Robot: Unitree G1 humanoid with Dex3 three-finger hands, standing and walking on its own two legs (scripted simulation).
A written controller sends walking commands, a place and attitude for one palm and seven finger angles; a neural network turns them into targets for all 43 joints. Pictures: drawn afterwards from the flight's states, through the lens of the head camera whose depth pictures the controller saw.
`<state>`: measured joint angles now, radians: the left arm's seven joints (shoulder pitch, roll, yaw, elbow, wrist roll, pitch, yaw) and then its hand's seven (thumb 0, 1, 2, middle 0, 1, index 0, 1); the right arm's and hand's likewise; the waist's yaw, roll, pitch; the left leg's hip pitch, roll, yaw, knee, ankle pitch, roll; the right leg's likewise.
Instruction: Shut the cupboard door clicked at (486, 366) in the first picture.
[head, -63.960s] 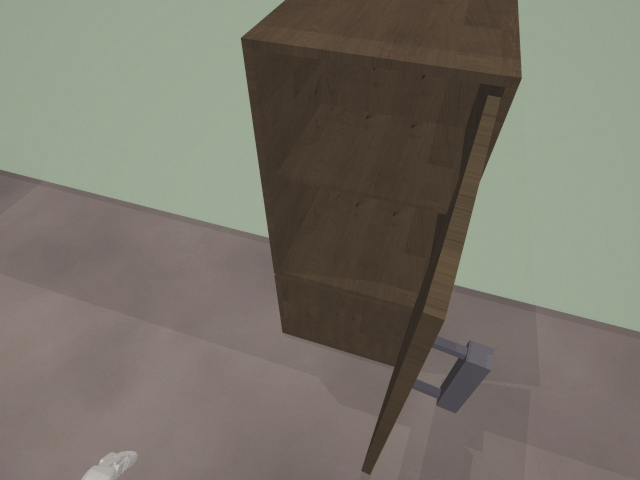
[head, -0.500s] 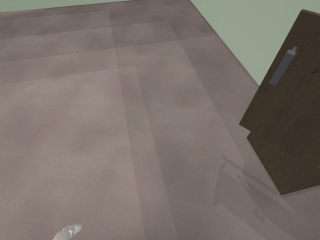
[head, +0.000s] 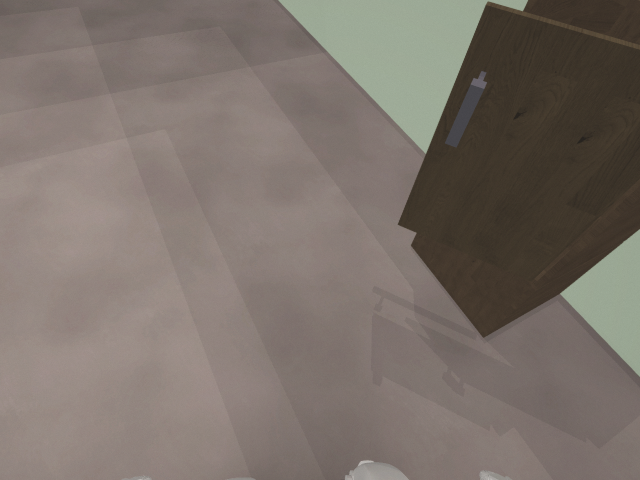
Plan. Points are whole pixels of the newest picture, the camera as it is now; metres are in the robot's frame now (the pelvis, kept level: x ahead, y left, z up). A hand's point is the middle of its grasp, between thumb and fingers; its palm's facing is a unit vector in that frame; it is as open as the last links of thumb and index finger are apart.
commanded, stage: turn to face it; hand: left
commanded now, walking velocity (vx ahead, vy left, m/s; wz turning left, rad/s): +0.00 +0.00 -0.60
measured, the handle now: (467, 109) +0.76 -0.23 +0.04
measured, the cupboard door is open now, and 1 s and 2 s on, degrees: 36 36 36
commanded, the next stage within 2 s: take the last steps up to it in 0.62 s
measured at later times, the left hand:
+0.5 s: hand (230, 462) +0.16 +0.12 -0.14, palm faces -0.26 -0.93 -0.27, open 7.4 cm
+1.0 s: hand (236, 439) +0.19 +0.12 -0.16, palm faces -0.41 -0.89 -0.19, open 7.4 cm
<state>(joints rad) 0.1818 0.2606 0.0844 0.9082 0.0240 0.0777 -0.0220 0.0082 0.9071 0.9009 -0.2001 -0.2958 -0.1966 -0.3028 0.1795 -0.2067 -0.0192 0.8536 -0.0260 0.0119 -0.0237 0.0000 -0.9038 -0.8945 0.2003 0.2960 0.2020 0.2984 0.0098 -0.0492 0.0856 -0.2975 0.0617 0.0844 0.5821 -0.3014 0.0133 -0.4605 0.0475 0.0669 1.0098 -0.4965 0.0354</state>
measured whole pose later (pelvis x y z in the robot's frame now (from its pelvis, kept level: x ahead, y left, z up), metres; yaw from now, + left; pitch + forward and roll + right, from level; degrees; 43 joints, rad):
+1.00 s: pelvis +0.05 -0.04 +0.01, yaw -24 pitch +1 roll -2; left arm 0.21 0.23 0.07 0.99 0.03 0.06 -0.05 0.01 0.91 0.90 -0.20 -0.30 -0.19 -0.30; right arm 0.31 -0.18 -0.03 0.98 -0.04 -0.01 -0.02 0.00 -0.90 -0.89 0.20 0.30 0.21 0.30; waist -0.03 0.01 0.03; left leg -0.18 0.11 0.14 0.43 -0.26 -0.02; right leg -0.39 -0.03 -0.03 0.83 -0.40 0.02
